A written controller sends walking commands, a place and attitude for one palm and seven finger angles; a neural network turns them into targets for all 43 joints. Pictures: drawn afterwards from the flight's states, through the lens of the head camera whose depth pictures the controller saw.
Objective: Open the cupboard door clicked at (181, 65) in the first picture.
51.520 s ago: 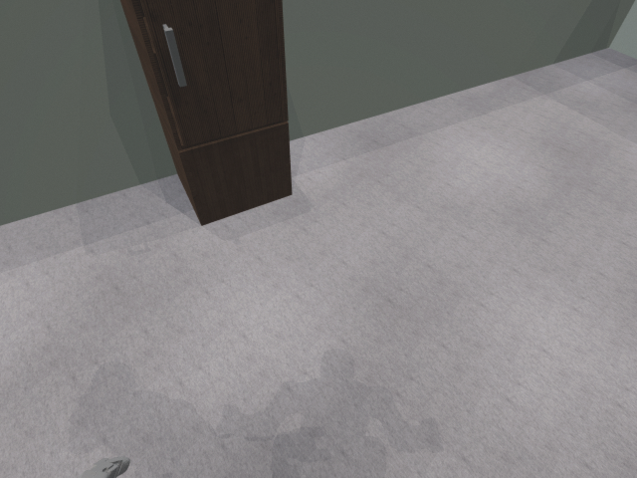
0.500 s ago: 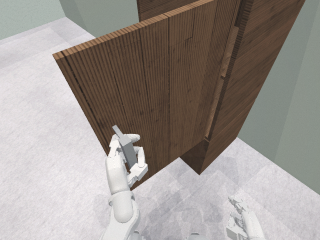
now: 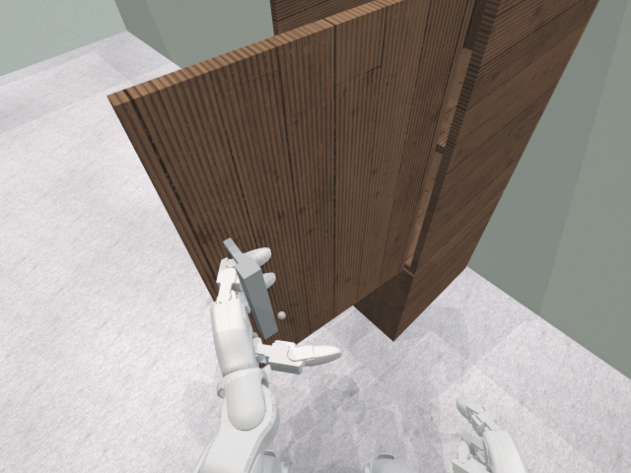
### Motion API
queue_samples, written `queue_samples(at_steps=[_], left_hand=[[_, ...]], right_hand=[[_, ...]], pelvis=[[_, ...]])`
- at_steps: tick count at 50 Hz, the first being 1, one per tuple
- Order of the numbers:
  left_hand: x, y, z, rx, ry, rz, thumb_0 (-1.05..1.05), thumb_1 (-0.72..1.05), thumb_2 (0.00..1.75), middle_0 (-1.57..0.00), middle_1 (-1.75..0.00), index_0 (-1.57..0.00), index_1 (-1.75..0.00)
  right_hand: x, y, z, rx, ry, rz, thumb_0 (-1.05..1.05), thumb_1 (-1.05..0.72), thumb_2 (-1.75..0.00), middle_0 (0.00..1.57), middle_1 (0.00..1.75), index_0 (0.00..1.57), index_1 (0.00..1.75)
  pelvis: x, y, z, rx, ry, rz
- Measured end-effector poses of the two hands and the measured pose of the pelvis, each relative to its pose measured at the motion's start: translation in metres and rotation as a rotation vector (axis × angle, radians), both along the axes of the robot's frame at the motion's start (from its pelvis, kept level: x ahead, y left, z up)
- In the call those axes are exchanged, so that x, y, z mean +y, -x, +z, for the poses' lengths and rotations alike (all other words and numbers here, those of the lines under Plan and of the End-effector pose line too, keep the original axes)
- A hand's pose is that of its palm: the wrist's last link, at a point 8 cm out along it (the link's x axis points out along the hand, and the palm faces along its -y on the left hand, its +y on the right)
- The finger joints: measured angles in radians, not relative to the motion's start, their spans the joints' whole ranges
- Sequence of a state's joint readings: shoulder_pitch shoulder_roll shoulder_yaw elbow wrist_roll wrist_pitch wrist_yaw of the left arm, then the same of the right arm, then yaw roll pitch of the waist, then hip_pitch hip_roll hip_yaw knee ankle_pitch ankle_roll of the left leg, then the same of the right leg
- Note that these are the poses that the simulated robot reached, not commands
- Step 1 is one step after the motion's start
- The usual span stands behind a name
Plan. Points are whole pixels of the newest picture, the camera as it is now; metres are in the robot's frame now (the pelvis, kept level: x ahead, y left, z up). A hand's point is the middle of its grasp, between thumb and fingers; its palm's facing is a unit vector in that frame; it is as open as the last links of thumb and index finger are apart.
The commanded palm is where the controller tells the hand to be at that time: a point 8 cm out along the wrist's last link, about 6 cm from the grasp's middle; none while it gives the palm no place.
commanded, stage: open thumb and fingers to let go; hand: left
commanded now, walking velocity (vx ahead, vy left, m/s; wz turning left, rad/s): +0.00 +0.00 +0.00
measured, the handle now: (250, 291) +0.33 +0.10 +0.05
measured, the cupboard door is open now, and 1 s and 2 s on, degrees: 83 86 85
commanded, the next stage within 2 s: slide the hand sideways off the handle in 0.18 s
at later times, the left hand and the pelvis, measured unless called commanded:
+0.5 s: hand (276, 351) +0.25 +0.06 +0.05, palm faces -0.22 -0.98 -0.03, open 16.0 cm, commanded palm +0.25 +0.11 +0.05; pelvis -0.01 +0.02 -0.01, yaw +0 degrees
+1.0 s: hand (255, 368) +0.24 +0.08 +0.05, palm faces -0.16 -0.99 -0.01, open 16.1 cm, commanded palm +0.21 +0.15 +0.05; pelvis +0.00 +0.03 -0.01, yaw -1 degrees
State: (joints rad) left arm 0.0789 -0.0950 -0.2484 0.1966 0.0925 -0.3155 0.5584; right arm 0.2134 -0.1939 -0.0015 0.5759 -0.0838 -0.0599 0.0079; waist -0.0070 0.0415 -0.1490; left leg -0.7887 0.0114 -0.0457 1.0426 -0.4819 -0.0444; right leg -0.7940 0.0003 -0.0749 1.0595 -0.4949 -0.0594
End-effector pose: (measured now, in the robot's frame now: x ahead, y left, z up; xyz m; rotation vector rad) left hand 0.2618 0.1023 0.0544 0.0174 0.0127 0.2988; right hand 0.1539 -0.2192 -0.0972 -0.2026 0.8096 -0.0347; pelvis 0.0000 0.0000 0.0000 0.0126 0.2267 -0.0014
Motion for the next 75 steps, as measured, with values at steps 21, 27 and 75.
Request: queue_samples(at_steps=[21,27,75], left_hand=[[0.014,0.011,-0.002,-0.034,-0.07,-0.37,-0.01,-0.5,0.3,-0.33,-0.49,-0.26,-0.51],[0.013,0.016,-0.002,-0.003,0.023,-0.515,-0.01,-0.51,0.3,-0.23,-0.37,-0.18,-0.38],[0.101,0.078,-0.004,0.044,-0.019,-0.365,-0.01,-0.5,0.3,-0.18,-0.31,-0.19,-0.31]], right_hand=[[0.021,-0.006,0.002,-0.049,-0.012,0.026,0.01,-0.9,-0.9,0.21,0.3,0.2,0.3],[0.022,0.003,0.005,-0.07,-0.012,-0.02,0.01,-0.9,-0.9,0.21,0.3,0.2,0.3],[0.0,-0.022,0.007,-0.138,0.031,-0.063,0.01,-0.9,-0.9,0.21,0.3,0.2,0.3]], pelvis=[[0.016,0.009,-0.007,-0.012,0.014,0.01],[0.025,0.012,-0.007,-0.023,0.017,0.0],[0.013,-0.003,-0.023,0.024,0.025,-0.005]])
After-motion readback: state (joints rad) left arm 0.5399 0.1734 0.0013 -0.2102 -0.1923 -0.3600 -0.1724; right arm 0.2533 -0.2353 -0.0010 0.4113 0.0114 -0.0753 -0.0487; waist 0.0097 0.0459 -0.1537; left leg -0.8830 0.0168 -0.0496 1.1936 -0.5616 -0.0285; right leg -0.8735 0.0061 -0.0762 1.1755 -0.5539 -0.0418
